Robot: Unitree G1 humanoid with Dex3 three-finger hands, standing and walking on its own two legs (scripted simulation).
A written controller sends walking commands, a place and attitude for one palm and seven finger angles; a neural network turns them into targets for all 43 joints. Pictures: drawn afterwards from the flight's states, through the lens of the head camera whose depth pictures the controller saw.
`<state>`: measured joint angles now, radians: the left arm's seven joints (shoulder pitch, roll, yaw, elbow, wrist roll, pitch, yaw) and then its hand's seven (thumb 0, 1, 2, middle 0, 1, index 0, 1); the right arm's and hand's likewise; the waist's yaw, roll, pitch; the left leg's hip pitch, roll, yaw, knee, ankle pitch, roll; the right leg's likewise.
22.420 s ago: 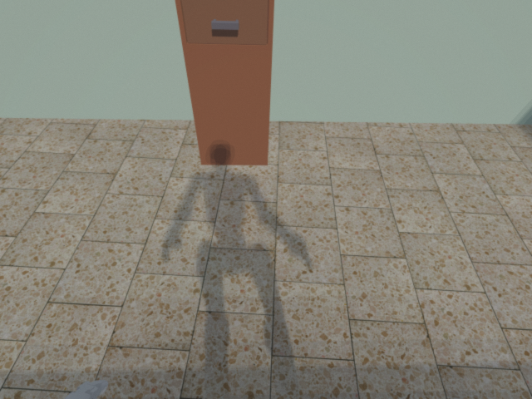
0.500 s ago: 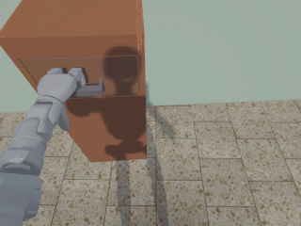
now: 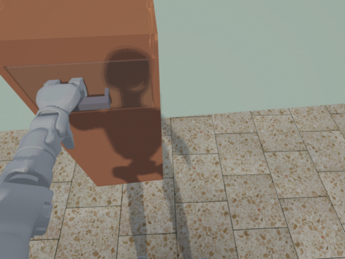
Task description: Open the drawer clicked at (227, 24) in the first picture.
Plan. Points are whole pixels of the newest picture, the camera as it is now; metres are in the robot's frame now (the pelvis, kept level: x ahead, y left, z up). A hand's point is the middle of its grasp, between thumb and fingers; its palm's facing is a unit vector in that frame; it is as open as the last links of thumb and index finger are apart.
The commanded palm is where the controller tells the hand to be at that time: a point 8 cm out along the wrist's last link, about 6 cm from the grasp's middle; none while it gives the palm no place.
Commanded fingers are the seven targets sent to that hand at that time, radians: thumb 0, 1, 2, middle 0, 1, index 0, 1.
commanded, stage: lower the fingers behind the handle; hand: left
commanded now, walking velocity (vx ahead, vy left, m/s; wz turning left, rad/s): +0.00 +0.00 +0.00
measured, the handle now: (89, 97) +0.52 +0.22 +0.03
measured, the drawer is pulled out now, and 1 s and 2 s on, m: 0.00 0.00 0.01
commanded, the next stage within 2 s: close the thumb around the handle in 0.84 s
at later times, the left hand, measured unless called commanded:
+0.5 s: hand (76, 116) +0.47 +0.24 +0.02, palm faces -0.08 -0.01 -1.00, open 13.8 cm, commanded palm +0.45 +0.24 +0.06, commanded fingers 0.00 -0.50 0.30 -0.30 -1.20 -0.30 -1.20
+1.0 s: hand (79, 117) +0.47 +0.24 +0.01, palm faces -0.04 -0.03 -1.00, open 13.7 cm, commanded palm +0.45 +0.23 +0.06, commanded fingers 0.00 -0.28 0.40 -0.32 -1.22 -0.32 -1.22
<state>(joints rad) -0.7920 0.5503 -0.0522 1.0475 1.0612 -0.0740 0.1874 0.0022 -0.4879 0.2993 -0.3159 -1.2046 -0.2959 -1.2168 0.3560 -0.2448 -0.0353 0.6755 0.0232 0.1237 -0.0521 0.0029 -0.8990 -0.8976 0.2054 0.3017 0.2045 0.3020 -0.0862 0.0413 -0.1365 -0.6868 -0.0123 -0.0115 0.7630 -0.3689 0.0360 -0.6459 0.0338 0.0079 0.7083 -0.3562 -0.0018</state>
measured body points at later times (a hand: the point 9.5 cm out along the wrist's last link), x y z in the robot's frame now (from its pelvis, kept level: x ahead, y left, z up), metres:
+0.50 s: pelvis -0.01 +0.01 -0.01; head +0.08 +0.01 +0.43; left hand +0.46 +0.24 +0.07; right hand +0.01 -0.26 -0.14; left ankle -0.01 +0.10 -0.71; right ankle -0.02 -0.12 -0.71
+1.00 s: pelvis +0.00 +0.00 -0.01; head +0.09 +0.00 +0.43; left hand +0.47 +0.24 +0.07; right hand +0.01 -0.28 -0.14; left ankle -0.01 +0.10 -0.71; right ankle -0.02 -0.12 -0.71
